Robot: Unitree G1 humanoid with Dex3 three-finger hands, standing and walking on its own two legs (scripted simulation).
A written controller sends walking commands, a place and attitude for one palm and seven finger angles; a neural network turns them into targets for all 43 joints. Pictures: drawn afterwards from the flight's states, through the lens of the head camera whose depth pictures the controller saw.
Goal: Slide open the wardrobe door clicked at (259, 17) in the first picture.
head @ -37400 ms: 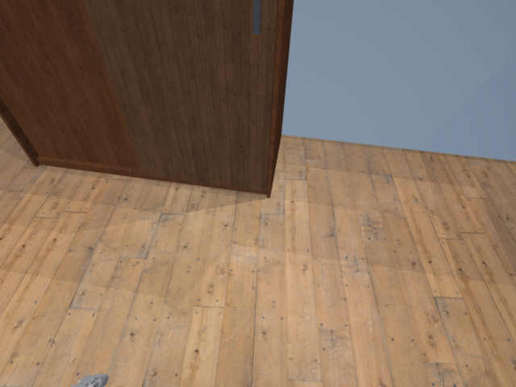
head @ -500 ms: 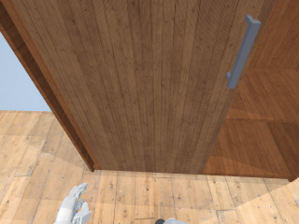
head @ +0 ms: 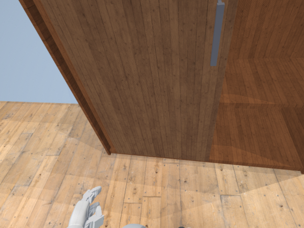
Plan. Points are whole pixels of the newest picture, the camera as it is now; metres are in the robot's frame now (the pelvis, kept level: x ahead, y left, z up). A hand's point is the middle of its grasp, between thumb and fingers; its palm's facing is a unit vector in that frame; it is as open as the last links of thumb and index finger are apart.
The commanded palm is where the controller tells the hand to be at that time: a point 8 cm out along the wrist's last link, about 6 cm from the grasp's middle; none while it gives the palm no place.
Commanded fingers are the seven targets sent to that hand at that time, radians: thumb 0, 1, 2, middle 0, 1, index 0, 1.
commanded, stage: stop stepping back and stand still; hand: right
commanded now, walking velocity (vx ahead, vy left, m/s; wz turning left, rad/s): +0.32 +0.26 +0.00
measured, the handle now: (216, 34) +0.67 -0.18 +0.19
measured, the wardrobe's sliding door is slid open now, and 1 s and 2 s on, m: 0.58 0.58 0.58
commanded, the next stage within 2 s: let the arm hang, fingers relaxed in 0.88 s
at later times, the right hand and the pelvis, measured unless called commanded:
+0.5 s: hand out of the picture +0.06 -0.34 +0.20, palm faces +0.41 +0.80 -0.45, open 7.5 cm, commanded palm +0.01 -0.39 +0.18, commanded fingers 0.00 -0.90 -0.90 0.20 0.30 0.20 0.30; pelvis -0.13 -0.09 +0.00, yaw +0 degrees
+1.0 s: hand out of the picture +0.07 -0.38 +0.18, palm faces +0.43 +0.73 -0.53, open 7.5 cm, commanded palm none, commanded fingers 0.00 -0.90 -0.90 0.20 0.30 0.20 0.30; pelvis -0.13 -0.11 -0.01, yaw +0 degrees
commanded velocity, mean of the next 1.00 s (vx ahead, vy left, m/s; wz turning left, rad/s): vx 0.10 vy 0.11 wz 0.00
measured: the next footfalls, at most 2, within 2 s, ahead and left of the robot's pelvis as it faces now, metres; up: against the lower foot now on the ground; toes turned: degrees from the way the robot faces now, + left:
left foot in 0.12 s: -0.02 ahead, +0.08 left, +0.00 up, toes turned +6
right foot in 0.26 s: +0.01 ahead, -0.21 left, +0.00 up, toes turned +0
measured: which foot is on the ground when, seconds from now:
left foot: up 0.00-0.10, down 0.12-0.26, up 0.28-0.50, down 0.52-0.74, up 0.76-0.96, down 0.98-1.00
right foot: down 0.00-0.06, up 0.08-0.24, down 0.26-0.50, up 0.52-0.72, down 0.74-1.00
